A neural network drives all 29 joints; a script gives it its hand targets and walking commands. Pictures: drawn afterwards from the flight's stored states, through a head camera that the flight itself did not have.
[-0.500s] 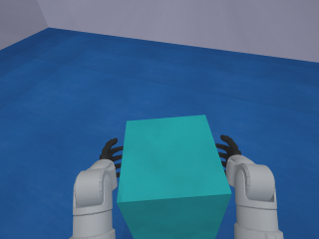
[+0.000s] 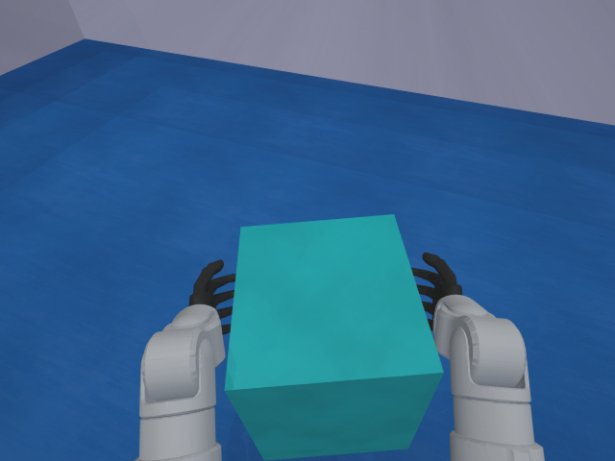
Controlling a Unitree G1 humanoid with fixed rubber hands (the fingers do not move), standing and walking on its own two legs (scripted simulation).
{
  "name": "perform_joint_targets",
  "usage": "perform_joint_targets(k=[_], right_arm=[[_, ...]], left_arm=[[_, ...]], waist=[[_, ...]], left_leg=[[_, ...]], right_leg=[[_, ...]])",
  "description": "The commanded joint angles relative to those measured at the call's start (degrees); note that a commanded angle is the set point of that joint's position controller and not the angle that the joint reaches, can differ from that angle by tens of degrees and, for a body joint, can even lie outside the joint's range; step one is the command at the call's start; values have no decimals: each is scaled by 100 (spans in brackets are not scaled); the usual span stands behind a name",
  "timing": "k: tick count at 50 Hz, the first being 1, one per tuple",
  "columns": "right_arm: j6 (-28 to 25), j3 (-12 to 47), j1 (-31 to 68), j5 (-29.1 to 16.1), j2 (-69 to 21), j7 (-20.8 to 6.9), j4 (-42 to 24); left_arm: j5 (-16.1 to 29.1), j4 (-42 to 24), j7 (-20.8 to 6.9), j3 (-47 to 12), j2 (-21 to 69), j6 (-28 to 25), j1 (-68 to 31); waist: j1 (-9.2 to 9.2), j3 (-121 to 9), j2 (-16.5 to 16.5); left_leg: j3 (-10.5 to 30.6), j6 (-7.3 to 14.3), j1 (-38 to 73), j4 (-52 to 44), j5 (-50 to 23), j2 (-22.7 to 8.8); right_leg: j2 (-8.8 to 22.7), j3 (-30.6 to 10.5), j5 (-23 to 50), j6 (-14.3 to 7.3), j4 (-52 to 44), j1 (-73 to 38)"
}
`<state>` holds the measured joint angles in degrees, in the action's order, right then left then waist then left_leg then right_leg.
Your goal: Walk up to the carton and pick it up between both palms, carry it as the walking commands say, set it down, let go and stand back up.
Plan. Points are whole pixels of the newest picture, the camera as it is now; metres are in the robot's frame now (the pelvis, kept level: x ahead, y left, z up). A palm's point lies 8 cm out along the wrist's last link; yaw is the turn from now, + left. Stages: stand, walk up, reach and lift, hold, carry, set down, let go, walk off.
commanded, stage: carry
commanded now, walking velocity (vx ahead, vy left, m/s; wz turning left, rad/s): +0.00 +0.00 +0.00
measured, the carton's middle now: (327, 341) +0.28 -0.01 +0.01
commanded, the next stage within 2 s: none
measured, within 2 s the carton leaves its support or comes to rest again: neither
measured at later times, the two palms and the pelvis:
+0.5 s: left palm (213, 320) +0.28 +0.13 +0.07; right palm (449, 317) +0.28 -0.16 +0.07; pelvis +0.01 +0.00 +0.00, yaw +0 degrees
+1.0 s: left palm (226, 319) +0.29 +0.12 +0.07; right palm (458, 315) +0.28 -0.17 +0.06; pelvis +0.01 -0.02 +0.00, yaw +0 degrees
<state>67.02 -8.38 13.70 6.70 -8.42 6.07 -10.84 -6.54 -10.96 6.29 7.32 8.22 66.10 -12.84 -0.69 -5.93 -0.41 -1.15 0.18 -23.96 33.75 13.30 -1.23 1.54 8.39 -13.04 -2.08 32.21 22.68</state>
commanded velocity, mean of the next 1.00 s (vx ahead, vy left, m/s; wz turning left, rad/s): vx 0.00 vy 0.00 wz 0.00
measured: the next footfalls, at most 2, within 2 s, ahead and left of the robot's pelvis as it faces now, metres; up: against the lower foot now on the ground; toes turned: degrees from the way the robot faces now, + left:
none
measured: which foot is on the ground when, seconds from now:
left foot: down 0.00-1.00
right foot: down 0.00-1.00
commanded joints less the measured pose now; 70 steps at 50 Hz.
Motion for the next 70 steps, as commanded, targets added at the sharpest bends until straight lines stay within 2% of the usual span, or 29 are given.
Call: perform_joint_targets(k=[1,2,7,8,9,11,15,16,18,19,23,27,28,29,30,32,33,34,36,37,41,42,44,47,48,56,57,60,70], right_arm=[[-314,3077,2585,-1452,-4757,-1287,454],[-242,4062,2938,-2344,-5193,-1258,-1310],[-423,3081,2722,-1488,-4752,-1221,310],[-370,3890,3050,-2137,-4883,-1222,-1100],[-483,2905,2674,-1283,-4656,-1246,746],[-412,3878,3183,-2286,-5067,-1205,-1221],[-580,3079,2351,-1530,-4715,-1220,616],[-571,3837,2760,-2178,-4975,-1203,-920],[-717,2961,2559,-1378,-4559,-1243,608],[-657,4013,3057,-2352,-4887,-1197,-1515],[-852,3106,2521,-1434,-4461,-1210,210],[-862,3549,3002,-1946,-4760,-1168,-666],[-990,2877,2713,-1332,-4471,-1203,782],[-845,4149,2952,-2389,-5034,-1180,-1545],[-816,3362,2780,-1577,-4577,-1183,-47],[-945,3583,2876,-1924,-4752,-1162,-775],[-1063,2796,2718,-1241,-4485,-1182,673],[-1007,3734,2777,-1958,-4689,-1126,-957],[-884,3869,3050,-2045,-4804,-1149,-1053],[-959,2919,2686,-1330,-4549,-1166,620],[-955,3726,2914,-1908,-4707,-1141,-894],[-1092,2699,2211,-940,-4331,-1175,1107],[-1056,3727,2769,-1830,-4776,-1165,-730],[-1206,2971,2635,-1266,-4551,-1194,641],[-1086,4027,2903,-1965,-4799,-1159,-1146],[-1446,3005,2536,-1172,-4474,-1177,477],[-1253,3921,2733,-1926,-4811,-1108,-1085],[-1452,2883,2420,-1159,-4312,-1149,412],[-1657,3257,2695,-1403,-4353,-1086,-368]], left_arm=[[1569,374,-1391,-3009,4907,-158,-2477],[2397,-1535,-1336,-4161,5366,-103,-3008],[1549,671,-1450,-2899,4886,-225,-2385],[2144,-534,-1417,-3627,5096,-192,-2426],[1307,1165,-1449,-2610,4772,-360,-2218],[2267,-1002,-1319,-3736,5125,-309,-2908],[1490,341,-1279,-2863,4701,-511,-2351],[2148,-1089,-1253,-3646,4890,-506,-2692],[1328,672,-1338,-2693,4669,-593,-2231],[2253,-1326,-1291,-3823,5021,-535,-2642],[1342,569,-1322,-2794,4656,-757,-2102],[1875,-302,-1289,-3391,4902,-728,-2508],[1253,623,-1307,-2613,4545,-946,-2370],[2366,-1648,-1259,-3955,5008,-786,-2931],[1509,203,-1273,-2935,4593,-763,-2463],[1885,-538,-1272,-3460,4828,-864,-2611],[1235,921,-1346,-2524,4529,-977,-2417],[1967,-1084,-1271,-3609,4658,-955,-2712],[1962,-1101,-1250,-3612,4814,-855,-2767],[1296,673,-1283,-2655,4540,-922,-2566],[1860,-860,-1272,-3498,4691,-906,-2577],[1023,789,-1300,-2461,4253,-1059,-2471],[1731,-509,-1251,-3550,4796,-970,-2527],[1104,616,-1293,-2545,4485,-1178,-2427],[1914,-1029,-1263,-3626,4760,-1042,-2692],[1105,696,-1324,-2645,4513,-1351,-2177],[1898,-1042,-1247,-3743,4820,-1169,-2664],[999,689,-1282,-2617,4357,-1333,-1983],[1372,-187,-1271,-3062,4486,-1511,-2349]], waist=[[-6,-1991,-1],[-65,-1943,-270],[-22,-1750,140],[-53,-1594,146],[-26,-1444,138],[-32,-1494,-119],[-20,-1735,-183],[-44,-1775,-38],[-1,-1864,-207],[-12,-1925,-162],[-9,-1565,104],[0,-1491,-203],[-13,-1414,-75],[-17,-1485,235],[16,-1524,243],[-47,-1548,-114],[-31,-1338,261],[-16,-1531,270],[10,-1631,-46],[-35,-1494,-17],[0,-1626,107],[-1,-1447,157],[-40,-1506,-68],[0,-1535,224],[14,-1468,326],[-10,-1730,364],[-43,-1672,133],[-9,-1842,-262],[18,-1768,-132]], left_leg=[[651,275,682,-654,-1113,-767],[701,277,702,-557,-1487,-733],[494,220,545,-297,-1720,-717],[616,274,464,-500,-1045,-699],[732,248,96,-723,-531,-704],[575,265,452,-640,-602,-610],[628,232,573,-659,-860,-661],[571,268,560,-616,-720,-637],[535,195,706,-554,-1281,-665],[514,225,678,-534,-1105,-652],[526,171,636,-643,-918,-646],[579,226,437,-819,-266,-657],[501,183,438,-789,-258,-607],[450,180,573,-665,-253,-501],[472,194,610,-677,-355,-587],[456,148,582,-728,-79,-556],[388,81,301,-743,-227,-468],[284,88,703,-547,-262,-379],[383,164,717,-721,-273,-486],[389,165,557,-681,-173,-526],[376,196,685,-714,-31,-421],[426,132,584,-703,-442,-556],[324,158,577,-703,-246,-483],[295,100,594,-622,-378,-493],[306,131,556,-639,-229,-447],[286,112,533,-549,-583,-539],[233,135,652,-524,-353,-478],[298,128,734,-513,-931,-585],[395,86,772,-433,-1489,-696]], right_leg=[[563,-764,679,64,-318,-1082],[624,-795,967,31,-153,-1131],[735,-773,1383,17,-223,-1205],[703,-743,757,42,-268,-1037],[654,-727,321,62,-373,-1162],[723,-845,462,77,-422,-912],[648,-795,378,62,-353,-1071],[717,-826,315,17,-376,-1106],[655,-773,834,46,-300,-1250],[674,-757,758,16,-286,-1237],[706,-764,586,5,-428,-1019],[695,-895,22,42,-608,-1070],[710,-981,-101,39,-740,-1043],[788,-1019,-280,-7,-909,-910],[724,-937,-153,27,-910,-897],[723,-901,-232,26,-871,-964],[828,-1058,-387,39,-1028,-1056],[903,-1261,-234,-67,-1188,-844],[779,-966,-250,46,-1025,-1058],[753,-956,-304,77,-1088,-1008],[833,-1069,-750,16,-1310,-895],[760,-987,-130,47,-1181,-1029],[837,-1010,-158,15,-1204,-1046],[958,-1097,432,-39,-1171,-1145],[822,-973,-6,-38,-1217,-1097],[803,-824,1065,-43,-825,-1509],[809,-924,721,-61,-945,-1350],[811,-800,1450,-16,-663,-1510],[714,-745,1655,47,-378,-1538]])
